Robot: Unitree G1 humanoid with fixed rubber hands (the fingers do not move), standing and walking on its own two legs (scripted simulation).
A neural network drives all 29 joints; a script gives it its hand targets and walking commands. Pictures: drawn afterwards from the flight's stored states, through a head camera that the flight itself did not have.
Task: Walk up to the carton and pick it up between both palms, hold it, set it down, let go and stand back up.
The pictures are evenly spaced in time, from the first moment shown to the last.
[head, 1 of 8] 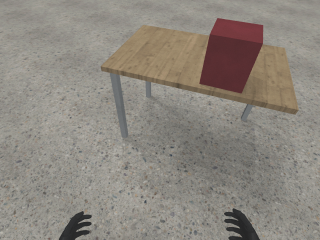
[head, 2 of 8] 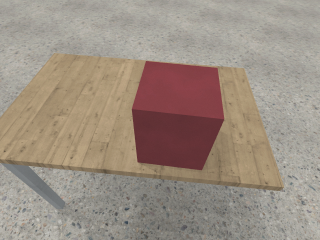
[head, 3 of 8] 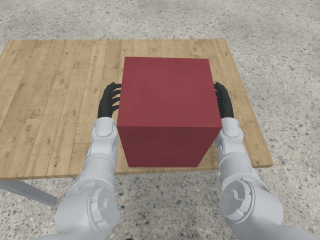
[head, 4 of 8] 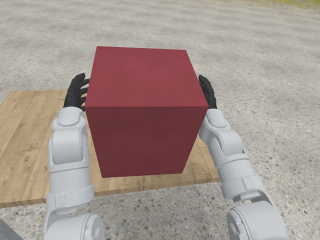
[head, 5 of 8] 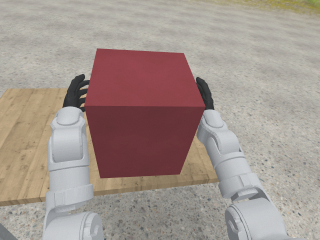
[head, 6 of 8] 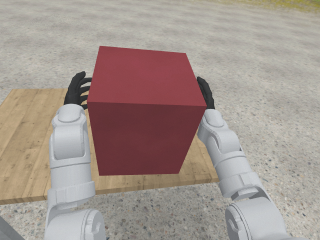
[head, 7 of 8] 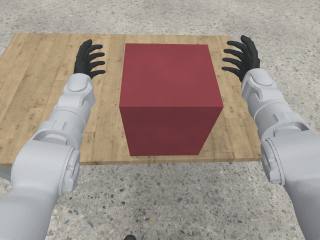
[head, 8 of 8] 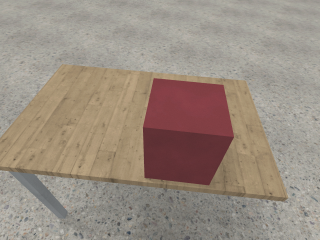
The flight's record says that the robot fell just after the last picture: no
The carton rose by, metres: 0.18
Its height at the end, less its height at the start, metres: +0.00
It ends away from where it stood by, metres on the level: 0.02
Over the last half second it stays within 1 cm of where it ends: yes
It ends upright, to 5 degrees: yes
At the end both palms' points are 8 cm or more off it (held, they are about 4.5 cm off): yes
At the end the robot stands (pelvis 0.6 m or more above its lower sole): yes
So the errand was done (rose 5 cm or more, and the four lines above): yes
